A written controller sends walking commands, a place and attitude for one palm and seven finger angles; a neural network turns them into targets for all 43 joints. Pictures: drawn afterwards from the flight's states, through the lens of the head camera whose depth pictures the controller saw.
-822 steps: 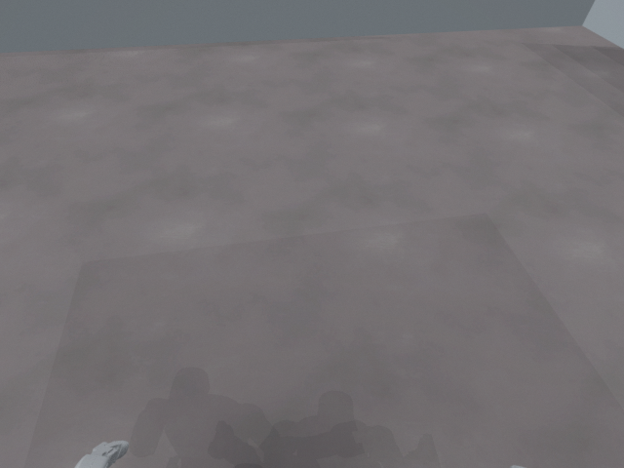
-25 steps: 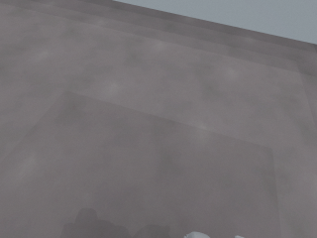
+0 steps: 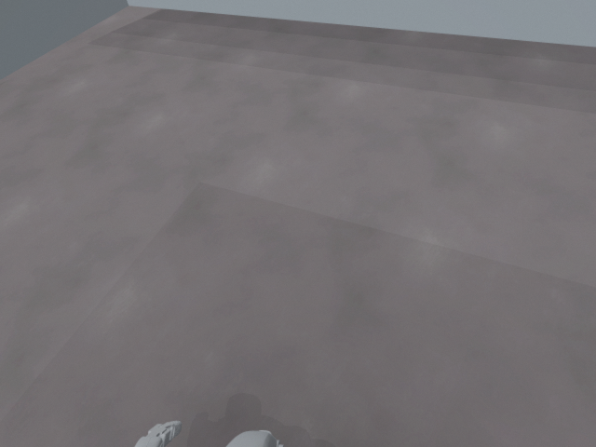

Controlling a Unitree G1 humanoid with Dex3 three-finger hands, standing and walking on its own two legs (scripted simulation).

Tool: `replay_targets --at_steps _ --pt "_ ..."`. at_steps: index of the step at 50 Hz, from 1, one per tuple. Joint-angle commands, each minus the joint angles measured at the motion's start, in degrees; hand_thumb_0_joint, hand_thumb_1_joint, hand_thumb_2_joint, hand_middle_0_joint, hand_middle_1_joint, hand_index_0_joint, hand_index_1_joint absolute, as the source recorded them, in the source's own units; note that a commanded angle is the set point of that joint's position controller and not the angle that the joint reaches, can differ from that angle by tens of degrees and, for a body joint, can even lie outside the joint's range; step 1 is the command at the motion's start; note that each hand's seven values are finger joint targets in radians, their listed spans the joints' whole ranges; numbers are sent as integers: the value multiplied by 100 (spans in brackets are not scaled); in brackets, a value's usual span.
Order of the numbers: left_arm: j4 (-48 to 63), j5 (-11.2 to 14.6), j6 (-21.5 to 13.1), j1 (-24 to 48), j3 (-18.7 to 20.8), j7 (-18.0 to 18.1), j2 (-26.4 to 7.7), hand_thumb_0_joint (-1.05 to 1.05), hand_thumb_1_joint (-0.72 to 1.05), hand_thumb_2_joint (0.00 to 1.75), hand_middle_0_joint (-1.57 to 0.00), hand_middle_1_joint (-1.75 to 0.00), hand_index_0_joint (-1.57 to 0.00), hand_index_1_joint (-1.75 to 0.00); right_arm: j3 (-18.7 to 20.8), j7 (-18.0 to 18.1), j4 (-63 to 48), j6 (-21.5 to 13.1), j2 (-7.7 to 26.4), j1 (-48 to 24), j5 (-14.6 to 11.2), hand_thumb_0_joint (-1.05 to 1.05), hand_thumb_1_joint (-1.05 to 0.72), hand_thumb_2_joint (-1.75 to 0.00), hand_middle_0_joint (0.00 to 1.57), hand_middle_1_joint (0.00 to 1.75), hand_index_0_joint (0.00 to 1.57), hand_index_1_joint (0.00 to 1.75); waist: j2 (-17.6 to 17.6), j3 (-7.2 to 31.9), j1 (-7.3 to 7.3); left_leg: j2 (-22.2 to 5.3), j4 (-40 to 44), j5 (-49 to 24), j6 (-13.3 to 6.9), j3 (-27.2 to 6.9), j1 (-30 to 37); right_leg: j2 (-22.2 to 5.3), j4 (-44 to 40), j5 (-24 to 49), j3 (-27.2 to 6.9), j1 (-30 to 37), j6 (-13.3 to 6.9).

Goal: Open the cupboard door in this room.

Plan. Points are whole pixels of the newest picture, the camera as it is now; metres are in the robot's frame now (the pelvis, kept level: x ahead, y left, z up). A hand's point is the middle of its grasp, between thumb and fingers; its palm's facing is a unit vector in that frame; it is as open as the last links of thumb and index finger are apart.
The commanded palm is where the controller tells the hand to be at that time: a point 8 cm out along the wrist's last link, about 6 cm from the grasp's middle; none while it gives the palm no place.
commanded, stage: turn or walk to find it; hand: left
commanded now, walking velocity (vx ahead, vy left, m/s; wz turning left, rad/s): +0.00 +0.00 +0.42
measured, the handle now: out of the picture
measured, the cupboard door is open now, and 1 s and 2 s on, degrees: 0 0 0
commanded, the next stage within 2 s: none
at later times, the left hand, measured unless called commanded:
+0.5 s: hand out of the picture -0.09 +0.25 -0.19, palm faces +0.29 -0.93 -0.24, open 7.4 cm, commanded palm none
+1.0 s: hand out of the picture -0.01 +0.24 -0.15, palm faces +0.38 -0.89 -0.27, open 7.4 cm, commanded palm none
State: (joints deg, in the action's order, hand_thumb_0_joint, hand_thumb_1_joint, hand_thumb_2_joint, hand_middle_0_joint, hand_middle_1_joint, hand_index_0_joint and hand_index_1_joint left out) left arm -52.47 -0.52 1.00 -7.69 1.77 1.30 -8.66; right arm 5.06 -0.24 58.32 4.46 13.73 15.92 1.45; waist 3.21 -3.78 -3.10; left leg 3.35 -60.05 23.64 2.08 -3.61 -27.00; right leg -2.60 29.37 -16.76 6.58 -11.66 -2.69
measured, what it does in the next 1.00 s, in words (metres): steps on the spot, turning left: left foot, then right foot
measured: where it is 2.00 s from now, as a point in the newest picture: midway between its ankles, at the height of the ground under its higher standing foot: outside the picture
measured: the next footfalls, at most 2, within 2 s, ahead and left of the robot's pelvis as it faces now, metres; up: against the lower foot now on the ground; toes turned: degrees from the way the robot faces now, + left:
left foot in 0.42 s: -0.03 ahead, +0.15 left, +0.00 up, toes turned +16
right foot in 0.98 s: +0.01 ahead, -0.08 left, +0.00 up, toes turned +21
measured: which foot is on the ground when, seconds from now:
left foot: up 0.00-0.40, down 0.42-0.98, up 1.00-1.00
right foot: down 0.00-0.42, up 0.44-0.96, down 0.98-1.00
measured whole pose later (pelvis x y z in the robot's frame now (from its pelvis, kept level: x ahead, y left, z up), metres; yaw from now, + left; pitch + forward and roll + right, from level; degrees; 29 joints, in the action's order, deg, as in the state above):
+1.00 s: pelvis -0.06 +0.01 -0.01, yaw +24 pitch +1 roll +1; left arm -52.5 -0.4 1.4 -5.0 2.4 0.9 -10.6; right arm 3.9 0.2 57.3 2.8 12.3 15.2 1.0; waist 3.0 -4.3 -3.1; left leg 4.3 -31.0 12.3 -0.3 -6.9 -19.4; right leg -0.6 30.8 -17.2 3.1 -13.7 0.5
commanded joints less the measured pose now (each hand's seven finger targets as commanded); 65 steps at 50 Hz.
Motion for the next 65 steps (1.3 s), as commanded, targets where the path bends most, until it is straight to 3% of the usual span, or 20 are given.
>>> replay_targets --at_steps 1,8,15,17,19,20,21,22,25,29,42,45,47,48,49,50,51,53,55,65 --pt "352 -7 -204 -38 226 72 -991 0 90 90 -20 -30 -20 -30 104 -46 -282 -77 323 206 -3 0 -90 -90 20 30 20 30 -1136 74 137 -386 -1069 -458 169 -4 -576 -1368 -1296 1419 -713 180 -216" --pt "71 -71 -216 -752 300 86 -1097 0 90 90 -20 -30 -20 -30 36 -30 -407 -88 318 -426 -12 0 -90 -90 20 30 20 30 -1210 158 439 -598 -316 -101 286 139 -561 -1710 -1138 1997 -740 713 -452" --pt "-111 -139 -130 -1005 377 49 -1480 0 90 90 -20 -30 -20 -30 -107 -23 -608 -197 241 -926 -103 0 -90 -90 20 30 20 30 -1521 411 635 -511 1520 366 127 677 400 -1896 -696 2695 -502 695 -614" --pt "-132 -133 -111 -889 394 37 -1520 0 90 90 -20 -30 -20 -30 -108 -18 -580 -235 263 -773 -110 0 -90 -90 20 30 20 30 -1496 512 502 -468 2141 65 73 793 784 -1872 -496 2578 -385 602 -497" --pt "-132 -73 -70 -737 392 25 -1500 0 90 90 -20 -30 -20 -30 -90 -25 -513 -304 387 -419 -101 0 -90 -90 20 30 20 30 -1188 694 235 -489 3404 -1055 -12 801 1780 -1696 86 1947 -13 74 -89" --pt "-72 -25 -27 -793 364 18 -1281 0 90 90 -20 -30 -20 -30 -16 -22 -477 -372 736 -241 -79 0 -90 -90 20 30 20 30 -226 843 130 -1056 3982 -1607 -219 44 2539 -1316 970 1023 267 -684 224" --pt "118 -2 14 -712 251 -20 -915 0 90 90 -20 -30 -20 -30 125 10 -506 -387 1312 -85 -37 0 -90 -90 20 30 20 30 1466 680 16 -2433 4244 -3239 -810 -1743 2898 -524 2161 -1678 432 -2088 670" --pt "203 -47 91 -407 210 8 -963 0 90 90 -20 -30 -20 -30 147 39 -437 -316 1480 61 -43 0 -90 -90 20 30 20 30 1118 628 -91 -2764 4251 -3561 -1232 -1670 2390 -475 2800 -2022 -115 -1933 612" --pt "20 -69 159 -261 282 -38 -1077 0 90 90 -20 -30 -20 -30 6 143 -601 -329 1033 -697 -23 0 -90 -90 20 30 20 30 893 118 172 -2002 4386 -2549 -1068 -1136 1738 -489 3391 -1048 -526 -2018 638" --pt "-122 -63 100 -501 277 -82 -1048 0 90 90 -20 -30 -20 -30 -38 146 -636 -420 884 -677 -65 0 -90 -90 20 30 20 30 351 404 304 -1613 4242 -3268 -995 -724 2138 -367 3496 -480 -517 -1964 747" --pt "319 -7 75 212 205 -13 -818 0 90 90 -20 -30 -20 -30 84 125 -574 -361 861 -126 11 0 -90 -90 20 30 20 30 574 565 74 -1600 4087 -2874 -1275 -1835 1935 -58 1805 -965 -614 -1353 712" --pt "286 28 21 -48 209 0 -804 0 90 90 -20 -30 -20 -30 112 107 -590 -343 861 -173 13 0 -90 -90 20 30 20 30 528 783 196 -1394 3836 -3218 -1161 -1870 1731 144 778 -639 -505 -648 633" --pt "202 44 -34 -381 228 24 -869 0 90 90 -20 -30 -20 -30 117 95 -598 -333 783 -210 -35 0 -90 -90 20 30 20 30 358 972 376 -1130 3537 -2854 -888 -1776 1272 131 -474 285 -456 307 587" --pt "162 13 -92 -587 262 50 -1090 0 90 90 -20 -30 -20 -30 108 65 -614 -342 626 -227 -78 0 -90 -90 20 30 20 30 -65 1055 475 -863 3172 -2236 -610 -1493 667 -282 -1067 712 -773 1099 506" --pt "125 -60 -142 -732 356 96 -1520 0 90 90 -20 -30 -20 -30 48 33 -700 -361 278 -169 -117 0 -90 -90 20 30 20 30 -1361 1128 526 -192 2231 -670 -212 -612 -484 -1567 -1260 892 -1953 1918 90" --pt "202 -74 -131 -691 380 104 -1712 0 90 90 -20 -30 -20 -30 73 57 -826 -333 352 -371 -68 0 -90 -90 20 30 20 30 -1783 785 601 131 1066 927 -42 -87 -754 -2507 -1303 1628 -2622 1214 -534" --pt "276 -32 -136 -456 370 122 -1509 0 90 90 -20 -30 -20 -30 122 57 -698 -230 518 -289 -6 0 -90 -90 20 30 20 30 -1369 605 473 -117 167 795 -57 -361 -564 -2381 -1371 1338 -2300 531 -706" --pt "420 -12 -111 144 316 128 -1209 0 90 90 -20 -30 -20 -30 154 8 -493 -113 430 -38 7 0 -90 -90 20 30 20 30 -1141 58 152 -274 -641 264 -26 -283 -531 -1860 -1487 696 -1744 -138 -497" --pt "417 -10 -173 167 233 79 -996 0 90 90 -20 -30 -20 -30 112 -40 -323 -97 316 159 11 0 -90 -90 20 30 20 30 -1028 -15 63 -320 -938 -273 81 -83 -582 -1391 -1269 1365 -906 31 -253" --pt "20 -94 -199 -946 322 69 -1229 0 90 90 -20 -30 -20 -30 -13 -19 -486 -122 271 -669 -32 0 -90 -90 20 30 20 30 -1296 275 529 -545 178 149 280 298 -442 -1696 -841 2996 -612 985 -498"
